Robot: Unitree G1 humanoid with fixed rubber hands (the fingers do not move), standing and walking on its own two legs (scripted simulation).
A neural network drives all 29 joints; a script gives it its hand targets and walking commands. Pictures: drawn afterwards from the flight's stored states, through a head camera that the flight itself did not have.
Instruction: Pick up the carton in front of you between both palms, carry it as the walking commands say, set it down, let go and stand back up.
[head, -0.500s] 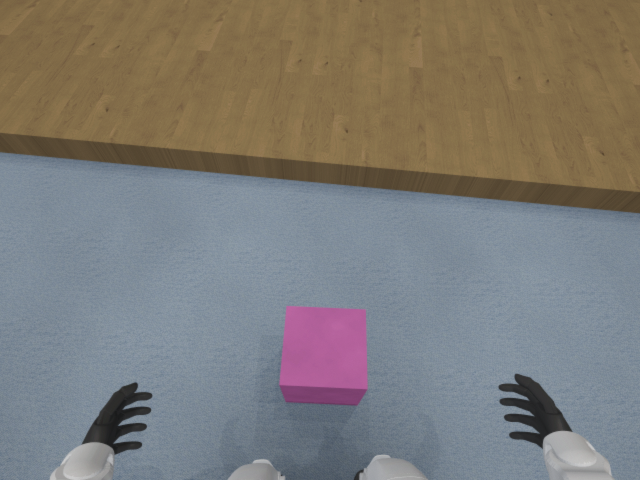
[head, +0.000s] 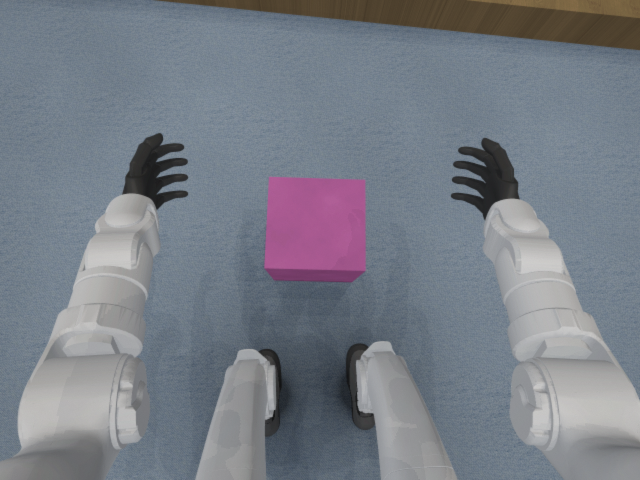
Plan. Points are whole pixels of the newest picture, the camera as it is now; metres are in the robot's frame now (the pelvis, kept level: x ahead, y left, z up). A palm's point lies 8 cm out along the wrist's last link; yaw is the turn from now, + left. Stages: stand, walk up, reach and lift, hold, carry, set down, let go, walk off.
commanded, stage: reach and lift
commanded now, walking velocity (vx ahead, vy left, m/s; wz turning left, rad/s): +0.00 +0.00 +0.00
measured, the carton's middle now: (315, 235) +0.49 -0.02 -0.54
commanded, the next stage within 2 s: none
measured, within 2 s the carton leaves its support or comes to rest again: leaves its support in 1.96 s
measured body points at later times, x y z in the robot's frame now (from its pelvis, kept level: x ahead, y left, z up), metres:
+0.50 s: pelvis +0.01 +0.00 -0.09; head +0.34 +0.00 +0.23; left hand +0.53 +0.18 -0.24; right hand +0.50 -0.21 -0.23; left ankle +0.08 +0.12 -0.63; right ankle +0.08 -0.12 -0.63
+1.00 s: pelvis -0.04 +0.00 -0.27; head +0.32 +0.00 -0.01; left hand +0.52 +0.17 -0.44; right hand +0.49 -0.21 -0.44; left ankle +0.08 +0.12 -0.63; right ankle +0.08 -0.12 -0.63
